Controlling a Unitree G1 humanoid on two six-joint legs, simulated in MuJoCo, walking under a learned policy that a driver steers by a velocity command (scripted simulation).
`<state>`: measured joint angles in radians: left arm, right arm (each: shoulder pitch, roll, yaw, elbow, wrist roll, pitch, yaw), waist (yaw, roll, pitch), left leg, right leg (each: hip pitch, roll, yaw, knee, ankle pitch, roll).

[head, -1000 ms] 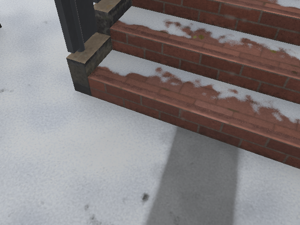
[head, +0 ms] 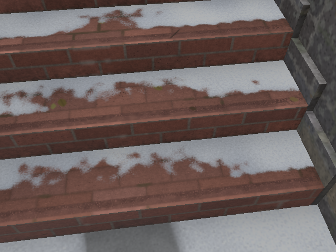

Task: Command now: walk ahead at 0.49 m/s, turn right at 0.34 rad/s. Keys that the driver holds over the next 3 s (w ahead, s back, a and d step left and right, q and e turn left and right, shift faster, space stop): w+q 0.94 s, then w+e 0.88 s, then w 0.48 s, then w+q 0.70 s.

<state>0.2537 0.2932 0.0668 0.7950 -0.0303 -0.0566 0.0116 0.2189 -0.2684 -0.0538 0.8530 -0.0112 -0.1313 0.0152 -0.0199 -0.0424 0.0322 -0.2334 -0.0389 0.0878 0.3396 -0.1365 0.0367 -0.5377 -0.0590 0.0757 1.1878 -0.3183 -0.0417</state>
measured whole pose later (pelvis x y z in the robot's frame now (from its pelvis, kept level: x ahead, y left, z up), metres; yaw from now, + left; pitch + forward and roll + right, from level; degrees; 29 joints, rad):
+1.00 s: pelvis +0.42 +0.04 -0.01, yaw +27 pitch +4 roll -1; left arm 0.13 0.17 -0.01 0.66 0.06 -0.01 0.02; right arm 0.43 -0.24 -0.03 0.88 -0.03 -0.06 0.00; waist -0.02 -0.03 -0.03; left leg -0.24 -0.13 -0.07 0.49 -0.31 0.12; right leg -1.05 -0.04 -0.03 2.02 -0.43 -0.03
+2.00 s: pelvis +0.99 +0.19 +0.29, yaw +1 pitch +6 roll +3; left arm 0.08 0.23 0.00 0.85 0.02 -0.04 -0.08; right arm 0.45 -0.15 0.01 1.12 -0.11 -0.06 0.04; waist -0.02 -0.04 -0.15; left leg -0.30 -0.02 0.19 0.51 -0.32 0.04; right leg -1.29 -0.04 0.12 2.04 -0.22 -0.27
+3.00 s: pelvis +1.54 +0.23 +0.59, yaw +18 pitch +6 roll +2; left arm 0.12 0.20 -0.03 0.89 0.05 -0.05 -0.05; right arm 0.51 -0.13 0.01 1.16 -0.09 -0.06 0.06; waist -0.02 -0.02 -0.16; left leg -0.41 -0.15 -0.04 0.67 -0.36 0.10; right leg -1.24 -0.03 0.12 2.07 -0.17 -0.17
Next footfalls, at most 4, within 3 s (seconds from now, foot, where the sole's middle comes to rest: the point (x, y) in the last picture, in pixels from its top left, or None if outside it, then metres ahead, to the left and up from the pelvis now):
0.26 right None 0.30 -0.15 -0.78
0.72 left None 0.39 0.09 -0.78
1.24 right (154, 176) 0.71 0.07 -0.63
1.72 left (97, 100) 0.98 0.30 -0.47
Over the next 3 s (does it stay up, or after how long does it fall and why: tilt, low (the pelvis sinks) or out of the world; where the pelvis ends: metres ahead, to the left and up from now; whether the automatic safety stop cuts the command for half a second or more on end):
stays up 1.54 0.23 0.59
